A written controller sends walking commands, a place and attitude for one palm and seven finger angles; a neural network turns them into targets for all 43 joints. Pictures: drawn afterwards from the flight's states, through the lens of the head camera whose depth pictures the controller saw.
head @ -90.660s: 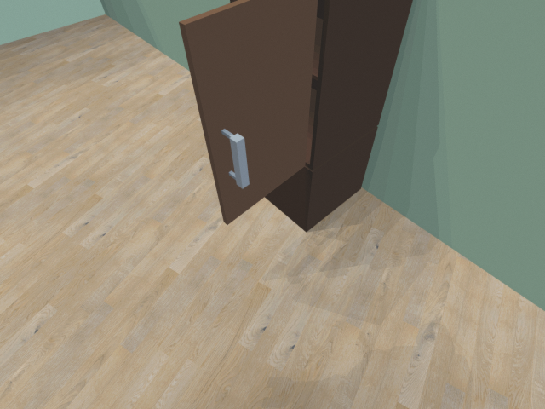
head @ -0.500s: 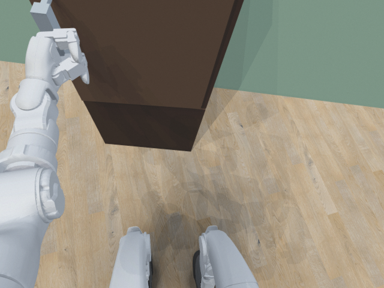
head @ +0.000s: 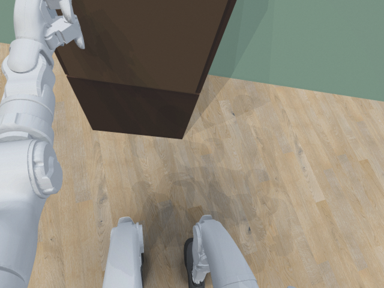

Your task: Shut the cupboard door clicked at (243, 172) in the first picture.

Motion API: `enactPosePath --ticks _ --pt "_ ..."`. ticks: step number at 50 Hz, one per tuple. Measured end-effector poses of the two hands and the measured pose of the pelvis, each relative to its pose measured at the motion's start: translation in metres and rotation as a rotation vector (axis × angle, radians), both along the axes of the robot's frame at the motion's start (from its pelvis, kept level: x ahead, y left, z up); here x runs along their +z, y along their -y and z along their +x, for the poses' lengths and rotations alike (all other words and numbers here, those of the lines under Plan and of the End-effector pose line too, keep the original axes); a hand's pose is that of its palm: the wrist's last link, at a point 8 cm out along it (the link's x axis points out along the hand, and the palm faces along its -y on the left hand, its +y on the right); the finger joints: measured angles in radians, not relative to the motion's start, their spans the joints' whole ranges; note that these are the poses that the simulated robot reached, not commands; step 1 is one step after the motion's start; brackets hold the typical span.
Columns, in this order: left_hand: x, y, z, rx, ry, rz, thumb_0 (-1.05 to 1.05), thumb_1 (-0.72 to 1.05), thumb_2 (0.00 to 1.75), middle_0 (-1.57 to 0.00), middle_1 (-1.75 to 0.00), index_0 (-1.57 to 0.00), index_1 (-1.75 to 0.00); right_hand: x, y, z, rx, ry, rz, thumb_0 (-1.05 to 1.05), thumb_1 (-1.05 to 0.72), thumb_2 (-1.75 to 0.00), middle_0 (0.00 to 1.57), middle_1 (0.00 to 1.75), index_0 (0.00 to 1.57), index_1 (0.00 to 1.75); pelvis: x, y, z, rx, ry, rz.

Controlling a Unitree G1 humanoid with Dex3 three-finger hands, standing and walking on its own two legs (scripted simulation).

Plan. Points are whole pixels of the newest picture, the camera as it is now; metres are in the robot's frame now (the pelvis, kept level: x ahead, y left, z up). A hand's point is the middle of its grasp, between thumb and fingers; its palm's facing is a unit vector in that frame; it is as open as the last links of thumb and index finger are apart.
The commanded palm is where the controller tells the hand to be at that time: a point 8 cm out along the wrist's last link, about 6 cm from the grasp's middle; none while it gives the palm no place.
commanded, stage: pull the fist back off the door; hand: left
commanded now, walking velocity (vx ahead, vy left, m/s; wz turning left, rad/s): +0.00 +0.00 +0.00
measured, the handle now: out of the picture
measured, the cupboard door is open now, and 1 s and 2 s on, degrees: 0 0 0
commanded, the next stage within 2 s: draw the hand back to the body in 0.80 s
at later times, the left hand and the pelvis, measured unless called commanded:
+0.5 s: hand (97, 31) +0.58 +0.15 +0.08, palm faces +0.17 -0.98 -0.03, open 3.1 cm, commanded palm +0.53 +0.18 +0.09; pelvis +0.03 -0.01 +0.03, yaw -2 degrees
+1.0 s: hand (94, 54) +0.51 +0.14 +0.10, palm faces +0.15 -0.99 -0.01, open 3.1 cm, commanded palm +0.46 +0.19 +0.11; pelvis +0.07 -0.01 +0.05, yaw +1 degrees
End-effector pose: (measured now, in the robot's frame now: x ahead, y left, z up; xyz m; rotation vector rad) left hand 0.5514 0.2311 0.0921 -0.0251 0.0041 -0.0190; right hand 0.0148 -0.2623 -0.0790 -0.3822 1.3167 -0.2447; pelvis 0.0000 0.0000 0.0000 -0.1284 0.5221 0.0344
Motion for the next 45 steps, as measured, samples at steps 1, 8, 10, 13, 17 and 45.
enactPosePath --ticks 1,8,10,13,17,45 --pt "-0.001 0.003 0.000 0.062 0.000 -0.038 0.02 0.90 0.90 -1.31 -1.50 -1.37 -1.50 0.000 0.000 -0.001 0.008 -0.001 0.004 0.00 -0.90 -0.90 0.20 0.30 0.21 0.30 0.000 0.000 -0.001 -0.001 -0.002 0.002" --pt "-0.002 0.017 0.001 0.270 -0.008 0.059 0.02 0.90 0.90 -1.30 -1.50 -1.35 -1.50 -0.004 -0.003 -0.013 0.006 -0.011 0.061 0.00 -0.90 -0.90 0.20 0.30 0.21 0.30 0.000 0.006 -0.005 -0.003 -0.010 0.014" --pt "-0.001 0.021 0.003 0.228 -0.017 0.134 0.02 0.90 0.90 -1.30 -1.50 -1.34 -1.50 -0.005 -0.004 -0.020 -0.015 -0.026 0.078 0.00 -0.90 -0.90 0.20 0.30 0.21 0.30 0.000 0.008 -0.004 -0.006 -0.009 0.017" --pt "0.004 0.031 0.009 0.166 -0.017 0.117 0.02 0.90 0.90 -1.30 -1.50 -1.33 -1.50 -0.005 -0.005 -0.032 -0.055 -0.056 0.092 0.00 -0.90 -0.90 0.20 0.30 0.21 0.30 0.003 0.010 -0.002 -0.013 -0.004 0.021" --pt "0.007 0.042 0.014 0.140 -0.021 0.005 0.02 0.90 0.90 -1.30 -1.50 -1.31 -1.50 0.000 -0.005 -0.041 -0.100 -0.089 0.104 0.00 -0.90 -0.90 0.20 0.30 0.21 0.30 0.010 0.011 0.006 -0.030 0.000 0.029" --pt "-0.006 0.042 -0.064 0.147 0.001 0.017 0.02 0.90 0.90 -1.30 -1.50 -1.30 -1.50 0.033 0.006 0.158 0.062 0.200 0.129 0.00 -0.90 -0.90 0.20 0.30 0.20 0.30 0.055 0.008 0.069 -0.016 0.091 0.080"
